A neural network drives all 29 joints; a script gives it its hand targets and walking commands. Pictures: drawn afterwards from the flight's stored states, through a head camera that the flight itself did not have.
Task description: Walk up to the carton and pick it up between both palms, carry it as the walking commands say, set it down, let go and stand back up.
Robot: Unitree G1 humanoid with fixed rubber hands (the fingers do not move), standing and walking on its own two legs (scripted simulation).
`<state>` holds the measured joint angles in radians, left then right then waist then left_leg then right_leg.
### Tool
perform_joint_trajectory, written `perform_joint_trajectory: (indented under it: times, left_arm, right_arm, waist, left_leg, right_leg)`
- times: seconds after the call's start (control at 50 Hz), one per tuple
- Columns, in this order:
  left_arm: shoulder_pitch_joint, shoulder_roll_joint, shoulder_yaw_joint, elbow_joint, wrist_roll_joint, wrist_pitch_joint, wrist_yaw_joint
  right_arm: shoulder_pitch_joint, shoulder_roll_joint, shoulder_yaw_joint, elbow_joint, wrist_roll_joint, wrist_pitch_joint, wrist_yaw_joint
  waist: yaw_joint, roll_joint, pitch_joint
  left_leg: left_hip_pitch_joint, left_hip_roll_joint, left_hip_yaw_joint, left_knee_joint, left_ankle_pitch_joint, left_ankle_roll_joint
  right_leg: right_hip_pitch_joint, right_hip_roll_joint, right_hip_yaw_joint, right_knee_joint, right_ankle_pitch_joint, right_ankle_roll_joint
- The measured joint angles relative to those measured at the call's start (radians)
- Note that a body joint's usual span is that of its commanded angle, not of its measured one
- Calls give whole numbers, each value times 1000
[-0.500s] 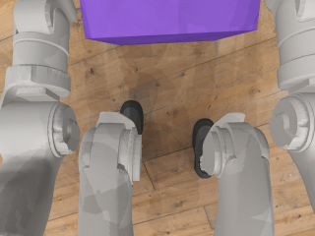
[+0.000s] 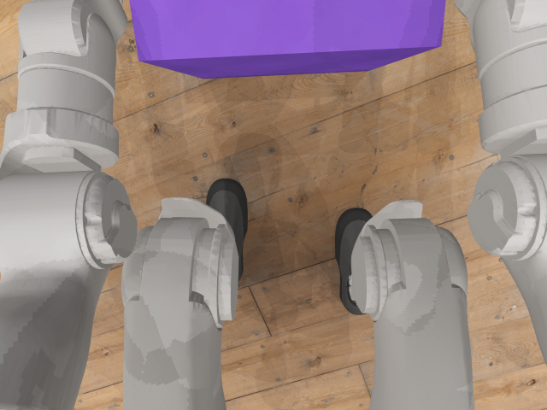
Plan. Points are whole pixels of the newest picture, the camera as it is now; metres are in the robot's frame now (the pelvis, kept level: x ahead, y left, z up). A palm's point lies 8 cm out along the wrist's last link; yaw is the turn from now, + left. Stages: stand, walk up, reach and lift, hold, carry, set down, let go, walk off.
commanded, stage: set down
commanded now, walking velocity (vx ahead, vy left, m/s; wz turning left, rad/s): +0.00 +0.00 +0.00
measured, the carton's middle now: out of the picture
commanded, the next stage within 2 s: none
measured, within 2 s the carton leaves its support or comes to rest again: neither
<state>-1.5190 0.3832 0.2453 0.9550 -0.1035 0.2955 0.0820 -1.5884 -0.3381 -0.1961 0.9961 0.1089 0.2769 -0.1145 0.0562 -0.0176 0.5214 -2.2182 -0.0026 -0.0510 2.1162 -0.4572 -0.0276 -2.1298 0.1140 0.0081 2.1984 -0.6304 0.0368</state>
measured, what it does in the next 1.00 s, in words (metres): stands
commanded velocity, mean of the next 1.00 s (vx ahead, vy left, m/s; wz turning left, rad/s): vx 0.00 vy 0.00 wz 0.00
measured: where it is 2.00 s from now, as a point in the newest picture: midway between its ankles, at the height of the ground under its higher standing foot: (291, 264)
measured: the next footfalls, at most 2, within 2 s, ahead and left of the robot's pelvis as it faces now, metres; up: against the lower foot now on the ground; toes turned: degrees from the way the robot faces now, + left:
none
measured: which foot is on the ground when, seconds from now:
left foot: down 0.00-1.00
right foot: down 0.00-1.00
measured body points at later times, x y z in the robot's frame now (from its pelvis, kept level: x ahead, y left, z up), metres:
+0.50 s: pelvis +0.02 +0.00 -0.01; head +0.39 +0.02 +0.24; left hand +0.56 +0.23 -0.18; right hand +0.60 -0.13 -0.17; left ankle +0.15 +0.13 -0.35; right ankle +0.11 -0.12 -0.35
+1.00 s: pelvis +0.02 +0.00 -0.01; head +0.39 +0.01 +0.23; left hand +0.56 +0.23 -0.18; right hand +0.60 -0.13 -0.18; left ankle +0.15 +0.13 -0.35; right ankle +0.11 -0.12 -0.35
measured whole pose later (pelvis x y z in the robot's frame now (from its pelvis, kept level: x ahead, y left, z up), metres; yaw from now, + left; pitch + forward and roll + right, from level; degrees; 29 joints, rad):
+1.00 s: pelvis +0.02 +0.00 -0.01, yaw +0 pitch +37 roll -1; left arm -1.42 0.35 0.38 1.01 0.00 0.21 -0.04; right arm -1.47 -0.28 -0.29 0.98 0.00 0.20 -0.02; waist 0.06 -0.01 0.37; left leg -2.30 0.00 -0.05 2.16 -0.50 -0.03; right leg -2.21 0.12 0.01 2.24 -0.67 0.03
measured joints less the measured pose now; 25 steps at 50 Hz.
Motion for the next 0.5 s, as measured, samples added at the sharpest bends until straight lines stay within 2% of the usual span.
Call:
perform_joint_trajectory:
  times: [0.5]
  left_arm:
    - [110,-32,93,35,59,-74,-75]
  right_arm:
    - [104,55,-61,9,-55,-62,55]
  waist:
    - [-2,2,-173]
  left_leg:
    - [-90,8,0,29,-35,-4]
  right_leg:
    - [-93,8,0,27,-30,-5]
